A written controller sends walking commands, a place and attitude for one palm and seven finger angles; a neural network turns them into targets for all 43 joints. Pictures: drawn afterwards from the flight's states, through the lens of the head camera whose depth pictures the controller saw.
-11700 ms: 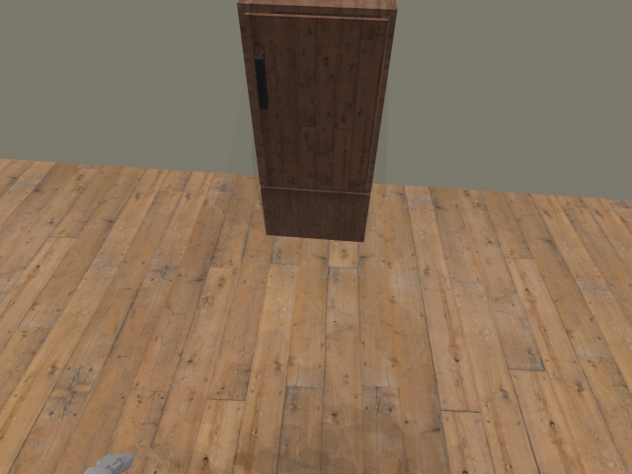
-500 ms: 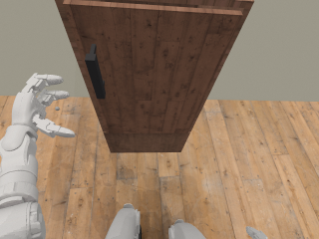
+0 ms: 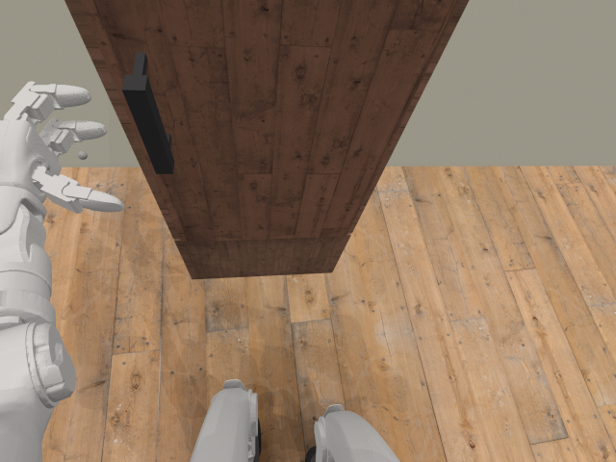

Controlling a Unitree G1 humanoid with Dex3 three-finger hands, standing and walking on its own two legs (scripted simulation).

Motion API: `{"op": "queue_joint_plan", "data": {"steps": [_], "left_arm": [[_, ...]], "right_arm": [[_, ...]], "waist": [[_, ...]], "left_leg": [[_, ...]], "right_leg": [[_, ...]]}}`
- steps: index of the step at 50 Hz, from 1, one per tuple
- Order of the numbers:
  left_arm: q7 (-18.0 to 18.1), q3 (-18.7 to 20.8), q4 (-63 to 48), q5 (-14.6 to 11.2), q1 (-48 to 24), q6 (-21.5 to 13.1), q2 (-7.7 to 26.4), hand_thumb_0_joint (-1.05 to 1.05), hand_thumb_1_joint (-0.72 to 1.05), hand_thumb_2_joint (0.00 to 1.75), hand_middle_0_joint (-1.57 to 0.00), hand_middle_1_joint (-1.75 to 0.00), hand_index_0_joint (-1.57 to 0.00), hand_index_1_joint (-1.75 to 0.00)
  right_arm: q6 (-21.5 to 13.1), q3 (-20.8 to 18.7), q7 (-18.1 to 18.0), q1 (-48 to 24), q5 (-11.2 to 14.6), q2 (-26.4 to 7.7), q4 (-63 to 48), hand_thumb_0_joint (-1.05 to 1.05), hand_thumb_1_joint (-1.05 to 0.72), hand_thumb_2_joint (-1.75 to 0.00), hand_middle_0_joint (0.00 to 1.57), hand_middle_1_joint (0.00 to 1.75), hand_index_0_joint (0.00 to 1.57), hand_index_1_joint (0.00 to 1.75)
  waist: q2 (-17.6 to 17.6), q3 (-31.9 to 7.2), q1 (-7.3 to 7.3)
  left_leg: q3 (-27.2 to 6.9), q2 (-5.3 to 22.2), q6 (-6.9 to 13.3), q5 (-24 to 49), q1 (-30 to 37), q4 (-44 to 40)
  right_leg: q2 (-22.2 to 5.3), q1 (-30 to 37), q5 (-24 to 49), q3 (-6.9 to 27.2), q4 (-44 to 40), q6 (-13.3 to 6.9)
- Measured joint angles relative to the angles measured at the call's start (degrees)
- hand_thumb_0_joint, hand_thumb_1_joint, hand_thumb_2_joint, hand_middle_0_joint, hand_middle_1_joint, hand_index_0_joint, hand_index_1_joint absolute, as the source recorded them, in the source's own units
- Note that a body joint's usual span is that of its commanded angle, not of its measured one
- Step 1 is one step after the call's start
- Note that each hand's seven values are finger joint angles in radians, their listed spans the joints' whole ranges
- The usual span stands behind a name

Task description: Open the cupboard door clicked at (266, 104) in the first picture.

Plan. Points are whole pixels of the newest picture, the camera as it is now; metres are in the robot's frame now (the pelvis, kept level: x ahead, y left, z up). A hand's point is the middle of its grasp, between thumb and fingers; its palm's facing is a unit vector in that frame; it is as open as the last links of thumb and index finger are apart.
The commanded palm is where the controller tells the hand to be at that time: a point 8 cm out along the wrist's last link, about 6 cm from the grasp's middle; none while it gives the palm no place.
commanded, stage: move the hooked fingers beside the handle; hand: left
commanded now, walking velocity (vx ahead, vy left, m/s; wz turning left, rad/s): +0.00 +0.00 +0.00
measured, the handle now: (153, 118) +0.53 +0.19 +0.07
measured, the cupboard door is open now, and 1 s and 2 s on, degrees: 0 0 0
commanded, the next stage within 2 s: slide the fingers in behind the handle in 0.94 s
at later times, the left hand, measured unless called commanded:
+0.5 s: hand (92, 145) +0.49 +0.26 +0.06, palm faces +0.07 -1.00 -0.02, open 14.0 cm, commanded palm +0.47 +0.29 +0.06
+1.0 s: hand (95, 145) +0.49 +0.26 +0.06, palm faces +0.06 -1.00 -0.01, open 14.0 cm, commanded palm +0.48 +0.29 +0.06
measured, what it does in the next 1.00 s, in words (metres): stands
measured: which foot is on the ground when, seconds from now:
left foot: down 0.00-1.00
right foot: down 0.00-1.00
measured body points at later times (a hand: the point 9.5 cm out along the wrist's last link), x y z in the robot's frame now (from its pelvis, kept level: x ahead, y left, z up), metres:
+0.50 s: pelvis +0.00 +0.01 +0.00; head +0.14 +0.05 +0.43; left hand +0.48 +0.31 +0.06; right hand +0.01 -0.26 -0.10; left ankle +0.07 +0.08 -0.63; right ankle -0.02 -0.11 -0.63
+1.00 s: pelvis +0.00 +0.00 +0.00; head +0.14 +0.04 +0.42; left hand +0.48 +0.31 +0.06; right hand +0.03 -0.27 -0.10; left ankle +0.07 +0.08 -0.63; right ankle -0.02 -0.11 -0.63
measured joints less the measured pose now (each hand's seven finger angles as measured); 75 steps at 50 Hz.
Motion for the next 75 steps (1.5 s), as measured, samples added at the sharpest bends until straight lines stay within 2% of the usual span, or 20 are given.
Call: {"op": "queue_joint_plan", "data": {"steps": [11,18,29,38,43,51,55,60,64,67,75], "left_arm": [[2.50,1.01,2.57,2.19,-3.86,0.87,1.34,-0.02,-0.49,0.30,-0.30,-1.20,-0.30,-1.20],[2.55,1.46,1.46,1.87,-2.67,0.33,0.82,-0.02,-0.49,0.30,-0.30,-1.20,-0.30,-1.20],[3.82,-0.05,-0.32,1.71,-1.37,-0.54,-1.44,-0.02,-0.50,0.30,-0.30,-1.20,-0.30,-1.20],[3.59,0.23,3.53,2.35,-3.37,0.01,0.87,-0.02,-0.50,0.30,-0.30,-1.20,-0.30,-1.20],[2.95,0.49,1.99,1.95,-3.65,-0.98,1.11,-0.02,-0.49,0.30,-0.30,-1.20,-0.30,-1.20],[1.98,0.91,2.03,1.40,-2.74,1.07,0.96,-0.02,-0.49,0.30,-0.30,-1.20,-0.30,-1.20],[2.19,1.75,1.77,1.37,-2.00,0.97,1.37,-0.02,-0.49,0.30,-0.30,-1.20,-0.30,-1.20],[1.90,0.73,-0.24,0.53,-1.12,-0.42,0.24,-0.02,-0.49,0.30,-0.30,-1.20,-0.30,-1.20],[1.69,-0.94,1.18,0.37,-1.64,0.42,-0.62,-0.02,-0.50,0.30,-0.30,-1.20,-0.30,-1.20],[2.68,-1.79,1.43,0.70,-2.09,1.01,-1.56,-0.02,-0.50,0.30,-0.30,-1.20,-0.30,-1.20],[6.53,-1.65,-0.39,1.58,-1.65,-1.44,-4.39,-0.02,-0.50,0.30,-0.30,-1.21,-0.30,-1.20]], "right_arm": [[1.47,0.39,0.71,0.93,-0.71,0.07,-0.85,0.01,-0.91,-0.90,0.20,0.30,0.20,0.30],[2.47,0.48,1.15,1.73,-0.80,0.43,-0.87,0.01,-0.91,-0.90,0.20,0.30,0.20,0.30],[2.82,0.08,1.32,1.15,-0.76,0.58,-0.28,0.01,-0.90,-0.90,0.20,0.30,0.20,0.30],[2.28,0.55,0.97,-0.17,-0.69,-0.01,-1.63,0.00,-0.90,-0.90,0.20,0.30,0.20,0.30],[2.36,0.33,0.96,-0.34,-0.75,-0.14,-1.24,0.00,-0.91,-0.90,0.20,0.30,0.20,0.30],[2.87,0.52,0.94,0.20,-0.35,0.19,-0.74,0.00,-0.91,-0.90,0.20,0.30,0.20,0.30],[2.59,0.58,0.94,0.40,-0.28,0.47,-0.86,0.00,-0.91,-0.90,0.20,0.30,0.20,0.30],[2.58,0.25,1.24,0.65,-0.33,0.66,-0.32,0.00,-0.91,-0.90,0.20,0.30,0.20,0.30],[2.68,0.27,1.29,0.57,-0.19,0.59,-0.20,0.01,-0.91,-0.90,0.20,0.30,0.20,0.30],[2.39,0.14,1.25,0.33,-0.34,0.58,-0.41,0.01,-0.91,-0.90,0.20,0.30,0.20,0.30],[2.15,-0.13,1.76,-0.17,-0.96,0.81,-0.47,0.00,-0.91,-0.90,0.20,0.30,0.20,0.30]], "waist": [[0.74,0.11,-1.53],[0.79,0.20,-1.38],[0.56,-0.02,-0.65],[0.22,0.04,-1.49],[0.20,0.44,-1.23],[0.52,0.04,-1.01],[0.45,0.05,-1.14],[0.51,-0.20,-0.66],[0.58,-0.45,-0.51],[0.59,-0.29,-0.65],[0.54,-0.44,-0.79]], "left_leg": [[0.44,0.26,0.45,-0.09,-1.77,0.50],[0.83,0.33,0.63,-0.06,-1.68,0.09],[0.33,0.02,0.44,0.03,-0.32,-0.63],[-0.04,0.16,0.18,-0.14,-1.34,0.29],[-0.29,0.27,0.01,-0.36,-2.39,1.11],[-0.12,0.40,0.01,-0.58,-1.87,0.80],[0.00,0.59,-0.02,-0.73,-1.55,0.79],[-0.12,0.49,-0.01,-0.80,-1.23,0.76],[-0.20,0.23,0.12,-0.72,-0.98,0.65],[-0.27,0.04,0.19,-0.56,-1.14,0.67],[0.07,0.05,0.34,-0.42,-1.16,0.66]], "right_leg": [[0.15,-1.82,0.18,0.44,0.31,0.47],[0.14,-1.87,0.33,0.87,-0.04,0.64],[-0.02,-0.23,0.41,0.42,-1.06,0.48],[0.17,-1.24,0.09,0.01,-0.04,0.16],[0.32,-2.21,-0.18,-0.25,0.72,0.00],[0.44,-1.76,-0.23,0.00,0.34,-0.01],[0.60,-1.49,-0.23,0.16,0.24,-0.04],[0.55,-1.04,-0.27,0.06,0.05,-0.02],[0.32,-0.71,-0.30,-0.07,-0.05,0.11],[0.14,-0.83,-0.27,-0.19,0.04,0.17],[0.08,-1.00,-0.14,0.12,0.23,0.36]]}}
